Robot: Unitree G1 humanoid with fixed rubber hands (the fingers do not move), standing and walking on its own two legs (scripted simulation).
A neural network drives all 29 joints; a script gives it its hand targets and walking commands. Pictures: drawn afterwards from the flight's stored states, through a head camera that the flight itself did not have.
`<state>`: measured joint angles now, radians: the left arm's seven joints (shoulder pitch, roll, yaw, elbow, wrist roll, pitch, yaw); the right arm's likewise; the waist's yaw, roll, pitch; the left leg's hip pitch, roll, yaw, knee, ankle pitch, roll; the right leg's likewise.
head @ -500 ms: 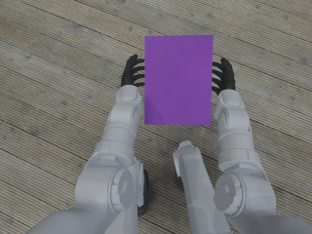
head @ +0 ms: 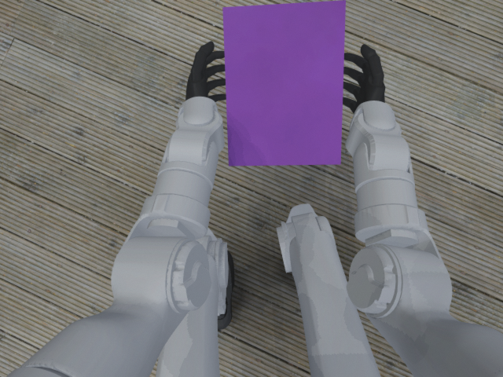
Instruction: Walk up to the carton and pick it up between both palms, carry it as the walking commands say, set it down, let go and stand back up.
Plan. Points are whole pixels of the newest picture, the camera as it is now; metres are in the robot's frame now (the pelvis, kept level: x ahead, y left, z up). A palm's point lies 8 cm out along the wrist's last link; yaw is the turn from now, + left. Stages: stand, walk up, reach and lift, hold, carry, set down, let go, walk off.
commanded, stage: set down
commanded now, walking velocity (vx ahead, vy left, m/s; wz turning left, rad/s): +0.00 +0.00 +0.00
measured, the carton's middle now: (282, 99) +0.51 -0.12 -0.18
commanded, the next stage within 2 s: none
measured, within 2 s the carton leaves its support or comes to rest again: neither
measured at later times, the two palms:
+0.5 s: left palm (217, 107) +0.53 +0.00 -0.21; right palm (349, 112) +0.47 -0.24 -0.21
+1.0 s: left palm (219, 102) +0.54 +0.00 -0.24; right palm (347, 106) +0.49 -0.24 -0.25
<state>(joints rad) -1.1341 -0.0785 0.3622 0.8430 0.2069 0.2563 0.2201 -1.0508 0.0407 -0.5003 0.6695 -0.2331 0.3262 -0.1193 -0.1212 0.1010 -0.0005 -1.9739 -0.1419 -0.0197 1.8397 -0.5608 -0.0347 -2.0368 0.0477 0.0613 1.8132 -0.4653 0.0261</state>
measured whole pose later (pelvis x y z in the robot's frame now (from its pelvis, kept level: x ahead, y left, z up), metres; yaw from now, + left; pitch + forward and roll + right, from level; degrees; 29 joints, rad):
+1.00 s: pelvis -0.02 -0.01 -0.09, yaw +0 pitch +29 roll +3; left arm -1.53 0.13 0.25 0.94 0.04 0.25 0.19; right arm -1.45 -0.18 -0.37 0.83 -0.05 0.32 -0.12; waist -0.16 0.05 0.52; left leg -2.07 -0.17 -0.02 2.14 -0.59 -0.07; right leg -2.14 0.05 0.04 2.11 -0.48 0.01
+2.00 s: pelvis +0.01 +0.01 -0.10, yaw +0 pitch +39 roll -1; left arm -1.46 0.05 0.29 0.99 0.14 0.19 0.17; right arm -1.31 -0.16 -0.52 0.84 -0.14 0.25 0.02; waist -0.16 0.09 0.29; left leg -2.23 -0.20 -0.02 2.19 -0.63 -0.04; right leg -2.26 0.02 0.03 2.14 -0.55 0.04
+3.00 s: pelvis -0.01 +0.00 -0.09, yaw +0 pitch +36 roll -1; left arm -1.42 0.28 -0.05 1.02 -0.13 0.14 0.16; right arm -1.33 -0.32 -0.31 1.08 0.14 0.06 -0.05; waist -0.15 0.04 0.38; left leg -2.19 -0.19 -0.05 2.16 -0.61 -0.07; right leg -2.23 0.03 0.01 2.11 -0.51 0.02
